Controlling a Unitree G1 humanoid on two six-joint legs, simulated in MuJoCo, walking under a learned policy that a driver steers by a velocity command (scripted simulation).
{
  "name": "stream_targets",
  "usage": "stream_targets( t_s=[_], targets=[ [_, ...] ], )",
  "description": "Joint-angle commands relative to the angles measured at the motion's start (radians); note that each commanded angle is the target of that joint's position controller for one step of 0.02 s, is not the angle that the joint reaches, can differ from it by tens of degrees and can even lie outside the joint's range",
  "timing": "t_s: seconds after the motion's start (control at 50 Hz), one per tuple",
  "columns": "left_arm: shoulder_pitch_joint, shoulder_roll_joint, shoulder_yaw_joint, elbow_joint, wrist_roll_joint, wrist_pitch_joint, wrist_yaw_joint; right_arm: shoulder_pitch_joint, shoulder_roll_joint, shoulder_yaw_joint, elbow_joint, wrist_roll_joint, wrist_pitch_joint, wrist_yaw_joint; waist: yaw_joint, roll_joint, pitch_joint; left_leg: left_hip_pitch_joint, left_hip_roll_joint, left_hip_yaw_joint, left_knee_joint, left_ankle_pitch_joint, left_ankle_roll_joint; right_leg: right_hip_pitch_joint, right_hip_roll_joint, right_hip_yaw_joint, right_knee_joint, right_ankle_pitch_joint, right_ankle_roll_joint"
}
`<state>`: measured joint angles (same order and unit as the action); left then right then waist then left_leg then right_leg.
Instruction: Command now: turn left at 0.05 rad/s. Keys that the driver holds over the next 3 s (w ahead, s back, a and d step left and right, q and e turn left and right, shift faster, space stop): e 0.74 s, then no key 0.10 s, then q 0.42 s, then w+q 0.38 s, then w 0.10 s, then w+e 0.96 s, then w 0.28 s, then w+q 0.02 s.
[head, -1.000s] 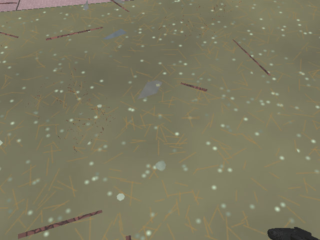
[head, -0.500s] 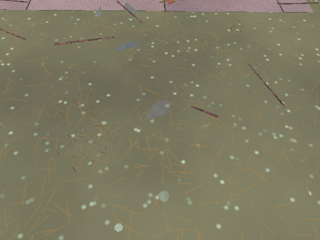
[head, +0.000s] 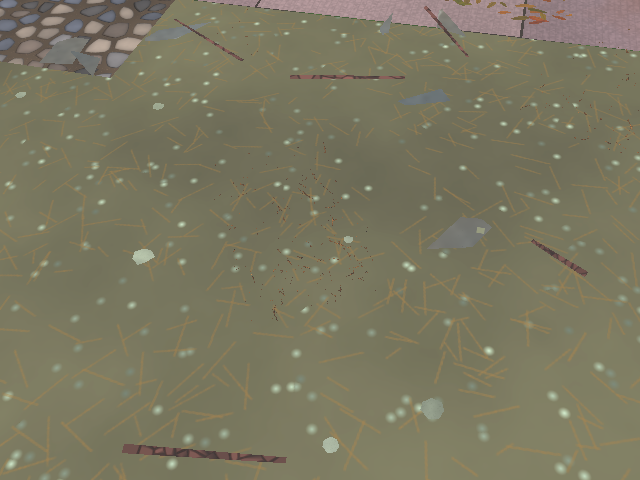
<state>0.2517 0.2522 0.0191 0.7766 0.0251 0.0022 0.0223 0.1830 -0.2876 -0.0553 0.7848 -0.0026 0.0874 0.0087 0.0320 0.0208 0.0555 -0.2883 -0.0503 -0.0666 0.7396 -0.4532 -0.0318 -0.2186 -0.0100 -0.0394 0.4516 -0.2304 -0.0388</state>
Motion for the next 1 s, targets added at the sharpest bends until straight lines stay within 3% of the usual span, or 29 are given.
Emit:
stream_targets(
  t_s=[0.02,0.04,0.06,0.08,0.1,0.12,0.14,0.18,0.24,0.3,0.36,0.4,0.42,0.44,0.46,0.48,0.5,0.52,0.56,0.58,0.62,0.74,0.84,0.92,0.96,0.98,1.0],
  targets=[
    [-0.001,0.142,0.029,-0.017,-0.005,-0.003,-0.011,0.067,-0.023,0.008,-0.014,0.002,-0.016,-0.019,-0.042,-0.194,-0.089,0.146,-0.010,0.077,-0.343,0.152,0.030,0.060,-0.178,0.195,-0.047,0.512,-0.144],
    [0.010,0.134,0.025,-0.004,-0.011,-0.003,-0.013,0.089,-0.034,0.011,0.004,-0.008,-0.027,-0.030,-0.057,-0.162,-0.081,0.264,0.020,0.046,-0.503,0.332,0.043,-0.009,-0.165,0.203,-0.034,0.454,-0.095],
    [0.042,0.110,0.018,-0.006,-0.019,-0.012,-0.018,0.098,-0.096,0.003,0.008,-0.027,-0.045,-0.044,-0.037,-0.072,-0.120,0.392,0.150,-0.078,-0.514,0.377,0.062,-0.097,-0.135,0.192,-0.007,0.308,-0.037],
    [0.071,0.062,0.008,-0.026,-0.030,-0.020,-0.024,0.046,-0.181,-0.008,-0.009,-0.026,-0.053,-0.051,0.010,0.109,-0.108,0.377,0.328,-0.221,-0.461,0.639,0.128,-0.172,-0.031,0.105,0.031,-0.001,0.001],
    [0.038,0.092,0.014,-0.004,-0.026,-0.002,-0.014,-0.003,-0.150,-0.005,-0.005,-0.009,-0.057,-0.047,-0.020,0.148,-0.087,0.174,0.353,-0.163,-0.423,0.620,0.198,-0.030,-0.013,0.066,0.069,-0.173,0.007],
    [0.014,0.116,0.023,-0.001,-0.025,0.011,-0.012,-0.048,-0.118,0.005,-0.014,-0.012,-0.065,-0.042,-0.010,0.132,-0.050,0.150,0.308,-0.131,-0.432,0.560,0.192,-0.034,0.007,0.066,0.102,-0.144,0.005],
    [-0.008,0.126,0.031,-0.002,-0.024,0.017,-0.013,-0.053,-0.123,0.003,-0.011,-0.013,-0.067,-0.045,-0.021,0.147,-0.022,0.149,0.282,-0.106,-0.432,0.522,0.180,-0.071,0.027,0.059,0.134,-0.113,0.004],
    [0.007,0.138,0.047,0.004,-0.018,0.029,-0.020,-0.019,-0.129,0.000,0.000,-0.012,-0.065,-0.057,-0.037,0.185,-0.014,0.174,0.303,-0.096,-0.415,0.656,0.209,-0.139,0.042,0.047,0.295,-0.222,0.004],
    [0.033,0.099,0.051,0.015,-0.015,0.041,-0.020,0.012,-0.118,-0.004,0.009,-0.014,-0.058,-0.061,-0.041,0.102,-0.023,0.201,0.345,-0.069,-0.400,0.760,0.265,-0.216,0.029,0.047,0.492,-0.320,0.025],
    [0.010,0.082,0.048,0.003,-0.016,0.049,-0.029,-0.028,-0.114,-0.007,0.002,-0.023,-0.055,-0.058,-0.037,0.128,-0.023,0.187,0.317,-0.010,-0.386,0.679,0.241,-0.184,0.015,0.022,0.405,-0.282,0.036],
    [0.001,0.090,0.051,-0.017,-0.025,0.051,-0.042,-0.035,-0.142,-0.020,0.004,-0.023,-0.056,-0.048,-0.044,0.152,-0.060,0.186,0.332,0.004,-0.346,0.674,0.227,-0.106,0.019,-0.007,0.280,-0.242,0.024],
    [0.041,0.085,0.052,-0.013,-0.024,0.046,-0.046,-0.060,-0.159,-0.029,0.002,-0.016,-0.052,-0.042,-0.009,0.127,-0.079,0.145,0.322,0.039,-0.273,0.604,0.186,-0.003,0.036,-0.038,0.114,-0.120,0.002],
    [0.053,0.098,0.055,-0.011,-0.016,0.036,-0.041,-0.046,-0.154,-0.030,0.009,-0.015,-0.052,-0.039,0.006,0.074,-0.080,0.080,0.297,0.075,-0.196,0.472,0.133,0.073,0.041,-0.002,-0.011,-0.003,-0.013],
    [0.062,0.187,0.075,-0.021,0.001,0.022,-0.032,-0.007,-0.114,-0.024,0.002,-0.021,-0.050,-0.032,-0.001,-0.156,-0.074,-0.067,0.202,0.169,0.034,0.206,0.058,0.155,-0.116,0.266,-0.168,0.103,-0.052],
    [0.105,0.334,0.108,-0.032,-0.005,0.016,-0.035,-0.073,-0.047,-0.001,-0.069,-0.020,-0.040,-0.044,0.018,-0.337,-0.045,-0.282,0.011,0.171,0.183,-0.201,0.010,0.145,-0.370,0.600,-0.184,0.481,-0.208],
    [0.159,0.303,0.109,-0.010,-0.008,0.018,-0.033,-0.099,-0.080,-0.004,-0.064,-0.023,-0.030,-0.056,0.047,-0.215,-0.074,-0.262,0.043,0.044,0.323,-0.209,0.018,0.122,-0.370,0.591,-0.180,0.446,-0.283],
    [0.100,0.244,0.095,-0.016,-0.014,0.023,-0.026,-0.088,-0.095,-0.010,-0.051,-0.011,-0.028,-0.053,0.009,-0.140,-0.027,-0.275,0.067,0.024,0.364,-0.119,0.025,0.089,-0.307,0.493,-0.172,0.346,-0.270],
    [0.018,0.202,0.083,-0.033,-0.016,0.031,-0.021,-0.072,-0.105,-0.014,-0.034,-0.004,-0.034,-0.046,-0.024,-0.106,0.004,-0.268,0.083,0.014,0.337,-0.025,0.027,0.062,-0.230,0.417,-0.179,0.254,-0.220],
    [-0.036,0.173,0.074,-0.055,-0.023,0.034,-0.015,-0.035,-0.122,-0.021,-0.014,-0.026,-0.041,-0.033,-0.037,-0.134,-0.032,-0.252,0.073,0.027,0.334,0.066,0.018,0.099,-0.157,0.356,-0.167,0.312,-0.179],
    [-0.022,0.175,0.074,-0.054,-0.025,0.032,-0.017,-0.019,-0.117,-0.020,-0.010,-0.028,-0.040,-0.027,-0.037,-0.117,-0.060,-0.244,0.064,0.029,0.344,0.083,0.011,0.117,-0.151,0.349,-0.158,0.348,-0.179],
    [0.007,0.190,0.080,-0.047,-0.027,0.027,-0.020,-0.020,-0.102,-0.018,-0.016,-0.021,-0.038,-0.024,-0.028,-0.095,-0.075,-0.259,0.059,0.025,0.322,0.097,-0.002,0.147,-0.150,0.362,-0.152,0.349,-0.182],
    [0.049,0.207,0.087,-0.042,-0.015,0.031,-0.015,-0.065,-0.108,-0.016,-0.044,-0.018,-0.036,-0.035,0.005,-0.129,-0.054,-0.288,0.047,0.005,0.188,0.082,-0.019,0.154,-0.144,0.462,-0.153,0.212,-0.196],
    [0.037,0.195,0.079,-0.040,-0.003,0.029,-0.013,-0.055,-0.100,-0.009,-0.045,-0.010,-0.042,-0.038,0.008,-0.125,-0.076,-0.196,0.039,0.014,0.106,0.063,-0.001,0.114,-0.145,0.480,-0.132,0.275,-0.198],
    [-0.015,0.140,0.045,-0.024,0.008,0.026,-0.006,-0.010,-0.073,0.007,-0.018,-0.002,-0.045,-0.038,-0.009,-0.123,-0.096,0.007,0.038,0.037,-0.074,0.065,0.029,0.040,-0.132,0.434,-0.123,0.305,-0.165],
    [-0.036,0.120,0.024,0.000,-0.001,0.026,0.003,0.044,-0.039,0.020,0.018,-0.003,-0.050,-0.038,-0.047,-0.104,-0.087,0.176,0.032,0.048,-0.321,0.207,0.048,-0.018,-0.112,0.402,-0.106,0.243,-0.122],
    [-0.015,0.117,0.018,0.013,0.001,0.022,0.005,0.033,-0.048,0.024,0.020,-0.009,-0.058,-0.042,-0.043,-0.072,-0.072,0.247,0.055,-0.013,-0.437,0.303,0.058,-0.059,-0.096,0.389,-0.097,0.189,-0.078],
    [0.012,0.112,0.016,0.014,0.003,0.016,0.005,0.019,-0.114,0.016,0.009,-0.024,-0.072,-0.047,-0.015,0.031,-0.073,0.270,0.186,-0.184,-0.480,0.353,0.084,-0.081,-0.041,0.330,-0.019,0.106,-0.039]
  ],
)
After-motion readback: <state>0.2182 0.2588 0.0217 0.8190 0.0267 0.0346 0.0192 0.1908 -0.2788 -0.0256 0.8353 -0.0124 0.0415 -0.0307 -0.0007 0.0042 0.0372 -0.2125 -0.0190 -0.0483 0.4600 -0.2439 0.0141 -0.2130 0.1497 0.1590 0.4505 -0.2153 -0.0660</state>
